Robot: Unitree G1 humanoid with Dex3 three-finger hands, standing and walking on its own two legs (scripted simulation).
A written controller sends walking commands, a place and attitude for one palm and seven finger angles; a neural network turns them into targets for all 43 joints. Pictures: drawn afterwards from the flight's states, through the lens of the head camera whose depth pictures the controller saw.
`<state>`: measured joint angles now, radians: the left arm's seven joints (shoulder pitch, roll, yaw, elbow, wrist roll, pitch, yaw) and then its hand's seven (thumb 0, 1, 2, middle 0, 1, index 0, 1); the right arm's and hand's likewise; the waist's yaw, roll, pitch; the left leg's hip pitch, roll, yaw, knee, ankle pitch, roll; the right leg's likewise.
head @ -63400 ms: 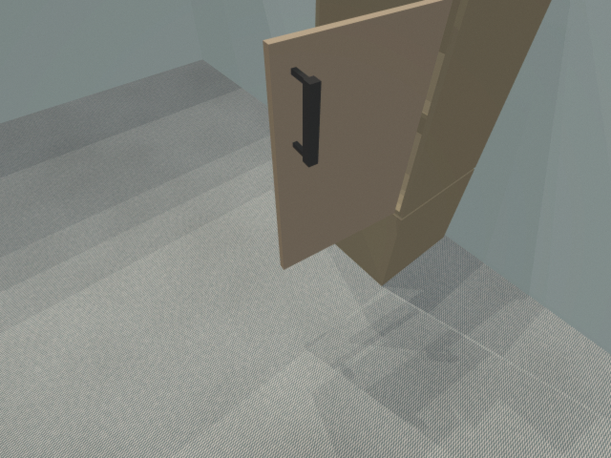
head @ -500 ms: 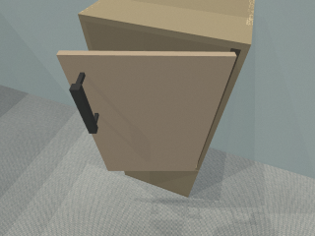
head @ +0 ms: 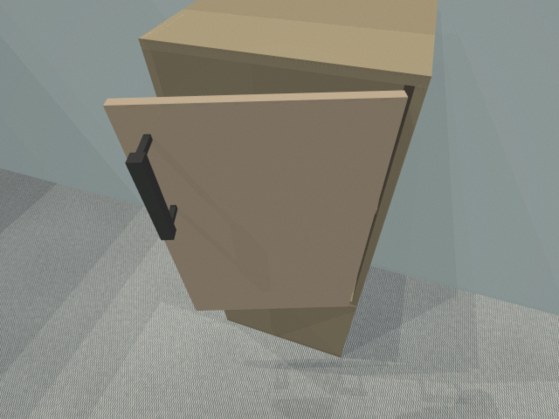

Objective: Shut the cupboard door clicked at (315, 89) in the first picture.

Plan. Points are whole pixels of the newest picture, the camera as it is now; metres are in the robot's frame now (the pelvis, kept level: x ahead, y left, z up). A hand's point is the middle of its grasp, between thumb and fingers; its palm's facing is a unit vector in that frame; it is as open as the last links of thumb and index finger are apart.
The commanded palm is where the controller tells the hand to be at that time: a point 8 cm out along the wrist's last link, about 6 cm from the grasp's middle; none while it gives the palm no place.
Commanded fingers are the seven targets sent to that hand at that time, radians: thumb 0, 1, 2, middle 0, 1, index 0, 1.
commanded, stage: come to a stop and stand still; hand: left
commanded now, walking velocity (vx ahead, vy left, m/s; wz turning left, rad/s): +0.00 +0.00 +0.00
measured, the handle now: (157, 190) +0.41 +0.21 +0.12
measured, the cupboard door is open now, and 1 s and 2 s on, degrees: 20 20 20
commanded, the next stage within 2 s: look again from close up in 0.26 s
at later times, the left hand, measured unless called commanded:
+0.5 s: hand out of the picture -0.01 +0.17 -0.17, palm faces +0.02 -0.98 -0.17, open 7.4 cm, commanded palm none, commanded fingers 0.00 0.90 0.90 -0.20 -0.30 -0.20 -0.30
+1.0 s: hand out of the picture +0.01 +0.18 -0.17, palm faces +0.02 -0.98 -0.19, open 7.4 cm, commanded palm none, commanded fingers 0.00 0.90 0.90 -0.20 -0.30 -0.20 -0.30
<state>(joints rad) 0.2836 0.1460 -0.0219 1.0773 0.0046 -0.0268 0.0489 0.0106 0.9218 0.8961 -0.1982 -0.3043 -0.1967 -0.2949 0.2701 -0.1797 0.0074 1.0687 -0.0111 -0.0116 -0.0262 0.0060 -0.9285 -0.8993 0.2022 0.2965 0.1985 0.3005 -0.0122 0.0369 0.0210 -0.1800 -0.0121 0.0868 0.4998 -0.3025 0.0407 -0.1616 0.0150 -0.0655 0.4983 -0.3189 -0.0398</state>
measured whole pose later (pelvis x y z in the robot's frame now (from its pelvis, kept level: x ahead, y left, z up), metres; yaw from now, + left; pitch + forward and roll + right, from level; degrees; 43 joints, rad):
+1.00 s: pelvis +0.02 +0.01 +0.00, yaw +0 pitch +0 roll +0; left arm 0.27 0.15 -0.01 1.12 0.00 -0.01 0.04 0.01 0.92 0.90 -0.20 -0.30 -0.20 -0.29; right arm 0.25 -0.15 0.02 1.15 -0.01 -0.03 -0.04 0.01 -0.92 -0.90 0.20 0.30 0.20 0.30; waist 0.00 -0.01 0.05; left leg -0.13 -0.04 0.09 0.40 -0.27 0.06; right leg -0.13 -0.01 -0.05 0.44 -0.31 -0.02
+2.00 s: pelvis -0.01 +0.00 +0.00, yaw +2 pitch -1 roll +0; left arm 0.25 0.16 0.01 1.10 0.01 0.00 0.04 0.01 0.92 0.90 -0.20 -0.30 -0.19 -0.29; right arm 0.24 -0.16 0.00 1.11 -0.01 -0.02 -0.04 0.00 -0.95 -0.90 0.20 0.30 0.20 0.30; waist 0.02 -0.02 0.04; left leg -0.13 -0.05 0.07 0.42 -0.28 0.06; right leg -0.15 -0.04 -0.03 0.46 -0.29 0.02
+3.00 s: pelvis -0.09 +0.00 -0.01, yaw +5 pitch -3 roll -1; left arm 0.49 0.20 0.00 0.16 -0.15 -0.01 0.14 0.03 0.94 0.90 -0.22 -0.33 -0.22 -0.32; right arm 0.38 -0.21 0.03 0.87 0.06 -0.26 -0.07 0.01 -0.90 -0.90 0.21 0.30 0.20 0.30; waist -0.03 0.02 0.00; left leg -0.32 -0.04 0.04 0.61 -0.25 0.06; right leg -0.31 -0.03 -0.05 0.61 -0.27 -0.01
